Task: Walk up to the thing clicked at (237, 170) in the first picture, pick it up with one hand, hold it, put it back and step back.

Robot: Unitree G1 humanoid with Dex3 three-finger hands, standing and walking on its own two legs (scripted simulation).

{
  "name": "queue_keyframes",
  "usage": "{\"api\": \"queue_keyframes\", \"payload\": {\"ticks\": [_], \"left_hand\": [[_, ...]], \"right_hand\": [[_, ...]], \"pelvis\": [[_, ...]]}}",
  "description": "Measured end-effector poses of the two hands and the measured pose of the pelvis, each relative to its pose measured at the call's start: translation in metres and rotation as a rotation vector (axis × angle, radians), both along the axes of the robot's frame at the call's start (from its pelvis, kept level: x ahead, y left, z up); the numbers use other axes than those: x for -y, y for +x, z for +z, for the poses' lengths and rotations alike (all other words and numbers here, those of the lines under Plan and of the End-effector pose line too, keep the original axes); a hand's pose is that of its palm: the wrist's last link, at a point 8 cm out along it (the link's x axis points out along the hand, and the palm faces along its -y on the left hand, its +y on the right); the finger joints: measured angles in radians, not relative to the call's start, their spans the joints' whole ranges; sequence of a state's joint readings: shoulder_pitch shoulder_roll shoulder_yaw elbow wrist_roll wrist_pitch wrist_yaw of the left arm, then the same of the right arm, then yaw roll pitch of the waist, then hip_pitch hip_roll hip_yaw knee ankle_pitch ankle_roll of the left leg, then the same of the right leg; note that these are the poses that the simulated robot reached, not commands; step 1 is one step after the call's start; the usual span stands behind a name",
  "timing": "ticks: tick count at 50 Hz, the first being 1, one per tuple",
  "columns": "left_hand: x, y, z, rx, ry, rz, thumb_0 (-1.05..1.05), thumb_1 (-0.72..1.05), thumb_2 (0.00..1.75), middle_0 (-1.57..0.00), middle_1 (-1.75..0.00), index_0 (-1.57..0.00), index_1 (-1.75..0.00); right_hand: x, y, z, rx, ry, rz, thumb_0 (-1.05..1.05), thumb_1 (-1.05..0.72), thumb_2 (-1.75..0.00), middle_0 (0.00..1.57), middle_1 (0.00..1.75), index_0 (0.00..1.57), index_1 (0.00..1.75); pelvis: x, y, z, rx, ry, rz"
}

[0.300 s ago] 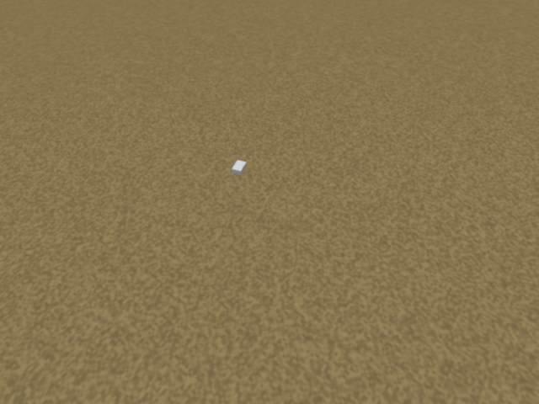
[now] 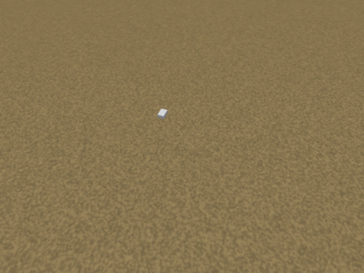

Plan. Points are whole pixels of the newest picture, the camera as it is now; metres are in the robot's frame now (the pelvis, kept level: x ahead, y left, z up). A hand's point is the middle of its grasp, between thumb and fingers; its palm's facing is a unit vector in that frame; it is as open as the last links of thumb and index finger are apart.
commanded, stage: stand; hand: left
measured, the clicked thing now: (162, 113) +1.40 +0.20 -0.77
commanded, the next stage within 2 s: walk up in 0.82 s
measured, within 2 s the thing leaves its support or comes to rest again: neither
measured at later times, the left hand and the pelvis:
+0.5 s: hand out of the picture +0.08 +0.25 -0.16, palm faces -0.02 -0.94 -0.33, open 7.4 cm; pelvis +0.00 +0.00 +0.00, yaw +0 degrees
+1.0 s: hand out of the picture +0.08 +0.30 -0.15, palm faces +0.22 -0.92 -0.32, open 7.4 cm; pelvis +0.02 +0.01 +0.00, yaw +11 degrees
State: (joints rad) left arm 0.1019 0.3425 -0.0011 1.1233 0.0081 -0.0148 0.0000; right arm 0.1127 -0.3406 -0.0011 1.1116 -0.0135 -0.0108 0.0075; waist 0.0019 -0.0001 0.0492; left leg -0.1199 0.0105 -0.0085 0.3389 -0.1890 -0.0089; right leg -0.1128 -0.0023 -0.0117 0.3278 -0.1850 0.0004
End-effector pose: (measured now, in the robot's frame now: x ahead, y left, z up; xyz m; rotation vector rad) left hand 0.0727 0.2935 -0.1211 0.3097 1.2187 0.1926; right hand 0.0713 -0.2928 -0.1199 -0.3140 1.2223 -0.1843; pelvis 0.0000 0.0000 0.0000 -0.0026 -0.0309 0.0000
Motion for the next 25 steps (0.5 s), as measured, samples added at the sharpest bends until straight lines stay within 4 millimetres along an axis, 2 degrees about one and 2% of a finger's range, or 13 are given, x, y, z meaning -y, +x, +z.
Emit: {"api": "queue_keyframes", "payload": {"ticks": [25], "left_hand": [[-0.0039, -0.0019, 0.0000, -0.006, 0.000, 0.006, 0.01, 0.90, 0.90, -0.20, -0.30, -0.20, -0.30]], "right_hand": [[-0.0024, 0.0027, 0.0011, 0.003, -0.003, 0.000, 0.01, -0.90, -0.89, 0.20, 0.30, 0.20, 0.30]], "pelvis": [[-0.0034, 0.0026, 0.0004, 0.004, 0.000, 0.000]]}}
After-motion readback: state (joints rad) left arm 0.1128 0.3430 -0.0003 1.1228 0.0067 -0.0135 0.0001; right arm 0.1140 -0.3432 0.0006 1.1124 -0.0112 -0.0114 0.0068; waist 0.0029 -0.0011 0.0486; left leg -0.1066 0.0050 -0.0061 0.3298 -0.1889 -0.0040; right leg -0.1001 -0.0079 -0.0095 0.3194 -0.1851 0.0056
